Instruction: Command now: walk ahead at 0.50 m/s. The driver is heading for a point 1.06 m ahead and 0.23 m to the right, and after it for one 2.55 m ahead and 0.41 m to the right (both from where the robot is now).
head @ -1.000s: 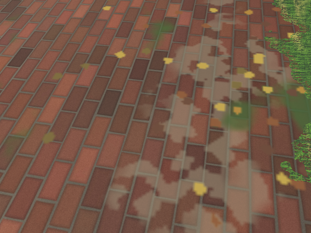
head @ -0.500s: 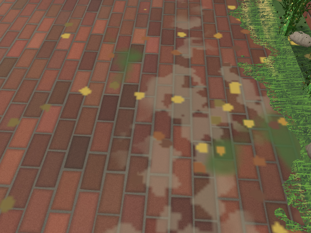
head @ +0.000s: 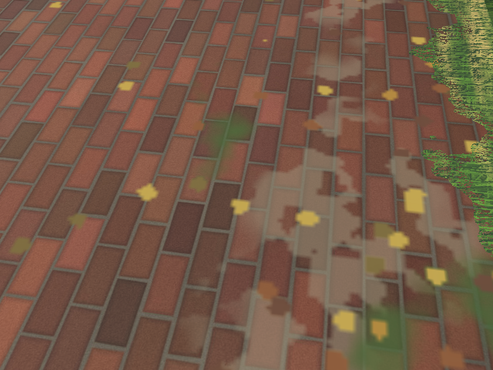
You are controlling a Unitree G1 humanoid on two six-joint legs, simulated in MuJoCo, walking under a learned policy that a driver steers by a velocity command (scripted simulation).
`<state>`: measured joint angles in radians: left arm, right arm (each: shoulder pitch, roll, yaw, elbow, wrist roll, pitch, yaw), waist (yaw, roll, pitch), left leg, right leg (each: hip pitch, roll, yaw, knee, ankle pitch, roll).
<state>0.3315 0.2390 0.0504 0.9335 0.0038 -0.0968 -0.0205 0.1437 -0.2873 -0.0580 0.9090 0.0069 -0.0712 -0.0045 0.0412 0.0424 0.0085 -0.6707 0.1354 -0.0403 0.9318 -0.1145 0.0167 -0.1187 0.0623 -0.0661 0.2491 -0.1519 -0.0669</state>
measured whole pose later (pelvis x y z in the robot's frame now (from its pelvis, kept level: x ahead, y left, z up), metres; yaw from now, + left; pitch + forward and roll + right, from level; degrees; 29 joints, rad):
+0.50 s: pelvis +0.29 +0.07 +0.00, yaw +0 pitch +1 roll +1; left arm 0.19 0.28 0.06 0.89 -0.01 -0.08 0.01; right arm 0.28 -0.24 -0.05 0.96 0.00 -0.10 0.03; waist -0.03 -0.04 0.02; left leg -0.18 -0.07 0.07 0.31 -0.15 0.07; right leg -0.60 -0.12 0.03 1.05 -0.25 -0.02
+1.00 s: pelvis +0.57 -0.01 -0.01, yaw -12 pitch +1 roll +0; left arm 0.23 0.26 0.07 0.81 -0.01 -0.07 -0.03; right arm 0.17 -0.28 -0.05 0.88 0.00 -0.12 0.00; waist 0.01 0.02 0.05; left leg -0.48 0.07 -0.05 1.14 -0.34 0.01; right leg -0.30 0.11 0.01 0.42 -0.14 -0.10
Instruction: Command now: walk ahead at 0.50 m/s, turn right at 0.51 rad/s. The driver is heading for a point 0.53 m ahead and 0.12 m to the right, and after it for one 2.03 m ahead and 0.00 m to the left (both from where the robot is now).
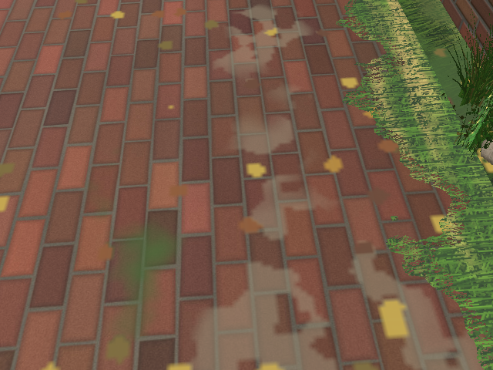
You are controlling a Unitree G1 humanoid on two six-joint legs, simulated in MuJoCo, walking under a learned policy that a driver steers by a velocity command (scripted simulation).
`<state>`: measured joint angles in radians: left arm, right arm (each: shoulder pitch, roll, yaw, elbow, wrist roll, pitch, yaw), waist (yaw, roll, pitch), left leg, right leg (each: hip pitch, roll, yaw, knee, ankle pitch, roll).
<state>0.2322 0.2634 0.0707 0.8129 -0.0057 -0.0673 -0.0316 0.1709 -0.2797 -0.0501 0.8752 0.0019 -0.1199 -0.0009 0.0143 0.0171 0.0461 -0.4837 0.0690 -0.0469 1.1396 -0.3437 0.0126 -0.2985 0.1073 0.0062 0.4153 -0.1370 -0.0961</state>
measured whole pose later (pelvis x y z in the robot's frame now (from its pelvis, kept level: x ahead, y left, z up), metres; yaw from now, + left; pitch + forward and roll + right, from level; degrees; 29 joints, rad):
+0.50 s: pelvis +0.28 +0.04 +0.00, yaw -17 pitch +1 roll +1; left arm 0.29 0.31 0.08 0.74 -0.03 -0.02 0.01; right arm 0.19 -0.26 -0.06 0.81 -0.01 -0.10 0.01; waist -0.01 -0.05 0.02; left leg -0.25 -0.02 0.06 0.41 -0.18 0.02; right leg -0.53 -0.04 0.06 1.16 -0.36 -0.02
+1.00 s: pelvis +0.51 -0.11 +0.00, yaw -23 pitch +1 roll +0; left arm 0.21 0.25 0.06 0.70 0.01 -0.07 -0.02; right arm 0.27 -0.31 -0.06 0.89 0.04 -0.06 0.01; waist -0.01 0.04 0.04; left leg -0.47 0.10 -0.03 1.17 -0.36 0.00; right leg -0.29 0.00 -0.11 0.46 -0.18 -0.05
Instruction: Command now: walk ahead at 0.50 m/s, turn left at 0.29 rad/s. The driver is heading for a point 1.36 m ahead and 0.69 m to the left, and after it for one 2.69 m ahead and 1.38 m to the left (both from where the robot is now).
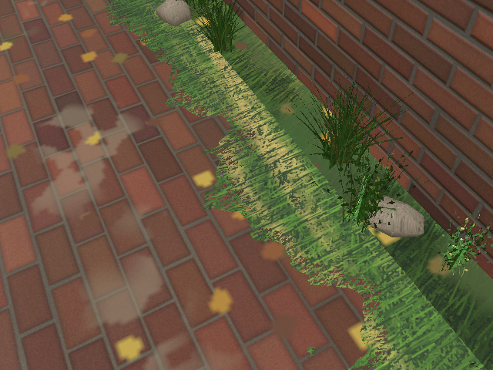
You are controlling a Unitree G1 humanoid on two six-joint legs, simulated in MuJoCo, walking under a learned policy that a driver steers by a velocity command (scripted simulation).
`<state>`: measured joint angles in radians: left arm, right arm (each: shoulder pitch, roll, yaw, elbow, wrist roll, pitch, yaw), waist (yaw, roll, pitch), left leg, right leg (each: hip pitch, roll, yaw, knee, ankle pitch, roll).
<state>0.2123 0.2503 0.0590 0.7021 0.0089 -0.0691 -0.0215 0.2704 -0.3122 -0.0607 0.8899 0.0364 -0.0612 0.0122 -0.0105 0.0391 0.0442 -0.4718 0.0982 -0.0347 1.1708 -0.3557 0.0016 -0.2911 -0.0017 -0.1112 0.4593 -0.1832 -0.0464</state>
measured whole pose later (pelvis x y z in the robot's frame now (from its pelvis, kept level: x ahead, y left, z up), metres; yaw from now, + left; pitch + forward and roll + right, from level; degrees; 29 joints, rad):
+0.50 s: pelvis +0.27 +0.09 -0.01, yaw +17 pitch +1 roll +0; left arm 0.20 0.28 0.07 0.78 -0.02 -0.11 0.01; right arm 0.21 -0.30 -0.08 0.76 0.02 -0.05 0.04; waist -0.01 -0.01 0.07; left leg -0.38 -0.08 0.02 0.55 -0.18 0.10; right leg -0.39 -0.06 0.03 1.22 -0.40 0.00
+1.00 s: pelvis +0.56 +0.13 +0.00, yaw +35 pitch +2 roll -1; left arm 0.17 0.26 0.06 0.73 0.01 -0.11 -0.01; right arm 0.32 -0.31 -0.07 0.71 0.03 -0.02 -0.01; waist 0.00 0.04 0.01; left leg -0.44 -0.01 -0.09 1.20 -0.38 0.01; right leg -0.32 0.03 -0.05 0.47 -0.18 -0.02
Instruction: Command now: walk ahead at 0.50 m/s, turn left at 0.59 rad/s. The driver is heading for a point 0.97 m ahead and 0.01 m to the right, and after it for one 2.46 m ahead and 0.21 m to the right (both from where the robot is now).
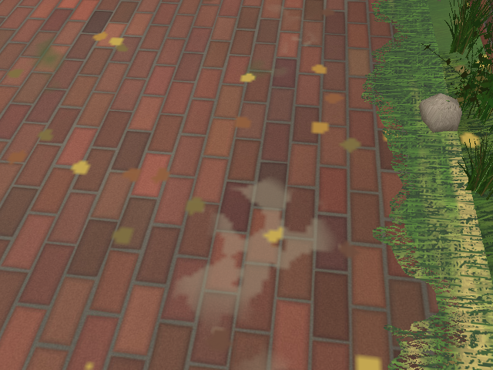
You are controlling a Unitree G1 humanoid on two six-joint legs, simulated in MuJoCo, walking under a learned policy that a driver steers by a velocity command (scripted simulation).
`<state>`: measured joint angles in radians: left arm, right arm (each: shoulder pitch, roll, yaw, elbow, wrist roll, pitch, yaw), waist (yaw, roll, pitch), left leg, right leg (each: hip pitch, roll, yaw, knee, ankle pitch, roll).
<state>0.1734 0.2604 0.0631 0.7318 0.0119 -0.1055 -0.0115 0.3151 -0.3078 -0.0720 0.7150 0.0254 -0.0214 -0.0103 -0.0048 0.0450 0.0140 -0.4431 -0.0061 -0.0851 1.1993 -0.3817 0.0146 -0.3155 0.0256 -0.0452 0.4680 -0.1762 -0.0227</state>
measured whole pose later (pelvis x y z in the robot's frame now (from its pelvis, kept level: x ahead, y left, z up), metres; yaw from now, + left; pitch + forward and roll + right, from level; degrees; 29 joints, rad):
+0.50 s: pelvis +0.26 +0.07 +0.00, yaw +9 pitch +2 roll +0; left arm 0.28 0.31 0.05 0.87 -0.02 -0.09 -0.01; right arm 0.19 -0.27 -0.05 0.67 0.00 -0.05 0.03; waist 0.02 -0.02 0.04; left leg -0.35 -0.03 0.04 0.49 -0.16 0.06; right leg -0.39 -0.08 0.00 1.15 -0.40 -0.01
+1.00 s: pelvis +0.55 +0.05 +0.00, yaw +8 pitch +2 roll +0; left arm 0.15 0.28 0.04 0.81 0.00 -0.08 -0.04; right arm 0.33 -0.30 -0.05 0.83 0.02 -0.07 0.00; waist -0.01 0.02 0.03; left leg -0.35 0.02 -0.04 1.14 -0.41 0.03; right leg -0.40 0.02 -0.05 0.53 -0.15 -0.05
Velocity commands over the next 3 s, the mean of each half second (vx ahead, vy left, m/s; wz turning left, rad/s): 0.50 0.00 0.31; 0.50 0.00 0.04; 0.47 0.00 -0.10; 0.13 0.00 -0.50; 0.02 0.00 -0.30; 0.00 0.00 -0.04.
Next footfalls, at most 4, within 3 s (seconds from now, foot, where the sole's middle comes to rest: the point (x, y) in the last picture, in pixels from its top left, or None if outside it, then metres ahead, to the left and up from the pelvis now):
0.36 left None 0.34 0.17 -0.77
0.88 right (272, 303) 0.67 -0.02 -0.77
1.42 left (182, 230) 0.93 0.26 -0.77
1.88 right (261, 219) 0.97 0.00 -0.77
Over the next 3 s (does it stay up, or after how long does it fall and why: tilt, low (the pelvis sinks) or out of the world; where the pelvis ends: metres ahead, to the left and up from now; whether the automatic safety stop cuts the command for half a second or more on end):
stays up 0.97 0.13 0.00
